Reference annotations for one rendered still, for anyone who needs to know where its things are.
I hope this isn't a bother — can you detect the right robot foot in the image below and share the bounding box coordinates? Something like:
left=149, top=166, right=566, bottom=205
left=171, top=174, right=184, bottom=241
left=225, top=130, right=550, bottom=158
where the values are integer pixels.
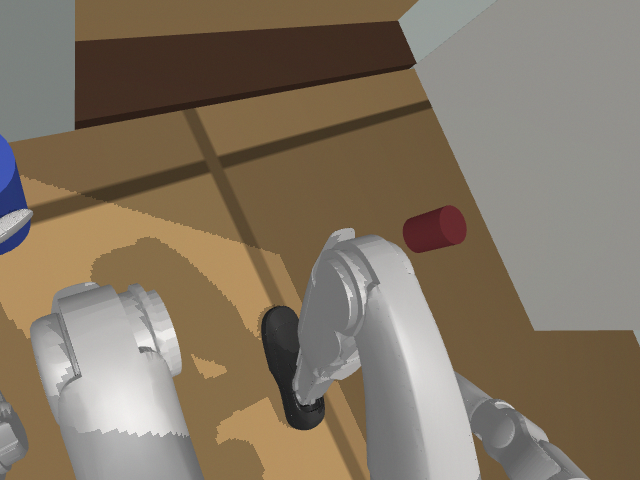
left=261, top=306, right=325, bottom=430

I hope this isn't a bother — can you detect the left robot arm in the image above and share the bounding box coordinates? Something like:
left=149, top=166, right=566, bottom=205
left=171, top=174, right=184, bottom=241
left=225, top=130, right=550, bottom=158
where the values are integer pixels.
left=0, top=391, right=29, bottom=480

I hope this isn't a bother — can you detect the right robot hand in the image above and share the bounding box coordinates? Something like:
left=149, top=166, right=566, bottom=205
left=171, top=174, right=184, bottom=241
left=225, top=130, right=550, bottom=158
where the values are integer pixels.
left=454, top=371, right=493, bottom=433

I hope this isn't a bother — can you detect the left robot hand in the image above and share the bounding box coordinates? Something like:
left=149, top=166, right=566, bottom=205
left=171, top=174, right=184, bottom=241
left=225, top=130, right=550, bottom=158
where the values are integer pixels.
left=0, top=209, right=33, bottom=244

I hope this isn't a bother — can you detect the right robot arm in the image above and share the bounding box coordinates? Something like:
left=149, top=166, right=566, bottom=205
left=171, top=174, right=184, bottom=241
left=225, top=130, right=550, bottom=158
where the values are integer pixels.
left=470, top=399, right=591, bottom=480

